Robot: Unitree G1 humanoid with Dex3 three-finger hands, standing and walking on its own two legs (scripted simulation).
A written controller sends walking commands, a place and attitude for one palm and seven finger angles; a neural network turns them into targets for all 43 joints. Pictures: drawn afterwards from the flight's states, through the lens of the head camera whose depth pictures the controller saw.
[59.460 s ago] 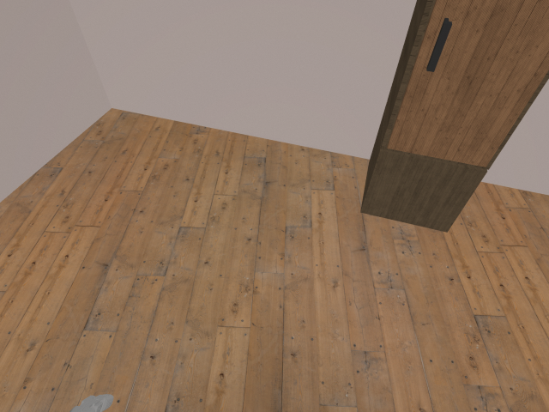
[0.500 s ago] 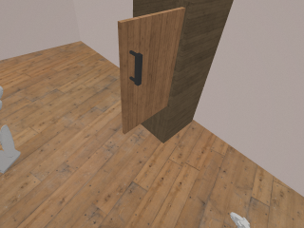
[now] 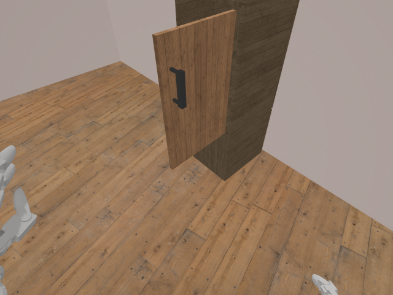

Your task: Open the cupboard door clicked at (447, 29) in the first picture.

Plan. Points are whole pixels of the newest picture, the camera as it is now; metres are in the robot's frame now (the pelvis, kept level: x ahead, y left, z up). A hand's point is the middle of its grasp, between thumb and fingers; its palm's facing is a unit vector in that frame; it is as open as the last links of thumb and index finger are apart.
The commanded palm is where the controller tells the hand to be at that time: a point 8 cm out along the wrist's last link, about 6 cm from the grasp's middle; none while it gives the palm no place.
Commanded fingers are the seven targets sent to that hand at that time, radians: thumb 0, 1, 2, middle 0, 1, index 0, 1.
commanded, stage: stop stepping back and stand still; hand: left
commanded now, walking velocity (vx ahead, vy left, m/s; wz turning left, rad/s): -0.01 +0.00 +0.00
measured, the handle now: (177, 88) +0.75 +0.11 +0.06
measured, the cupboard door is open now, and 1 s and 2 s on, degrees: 92 92 92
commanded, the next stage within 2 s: let the arm hang, fingers relaxed in 1.06 s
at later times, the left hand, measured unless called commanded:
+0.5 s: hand (14, 212) +0.20 +0.31 +0.15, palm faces +0.37 -0.80 -0.48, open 7.4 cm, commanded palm +0.15 +0.35 +0.17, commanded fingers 0.00 0.90 0.90 -0.20 -0.30 -0.20 -0.30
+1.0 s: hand out of the picture +0.17 +0.31 +0.15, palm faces +0.41 -0.79 -0.46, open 7.4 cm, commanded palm +0.11 +0.35 +0.17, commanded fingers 0.00 0.90 0.90 -0.20 -0.30 -0.20 -0.30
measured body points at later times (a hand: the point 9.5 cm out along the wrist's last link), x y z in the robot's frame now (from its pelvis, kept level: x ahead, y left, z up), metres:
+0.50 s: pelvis +0.00 +0.05 -0.01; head +0.01 +0.05 +0.44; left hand +0.18 +0.35 +0.17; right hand +0.16 -0.17 -0.09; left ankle +0.00 +0.14 -0.75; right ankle +0.00 -0.06 -0.75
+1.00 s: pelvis -0.03 +0.05 -0.01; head -0.03 +0.05 +0.44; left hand +0.14 +0.35 +0.17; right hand +0.12 -0.19 -0.09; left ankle +0.00 +0.14 -0.75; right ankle +0.00 -0.06 -0.75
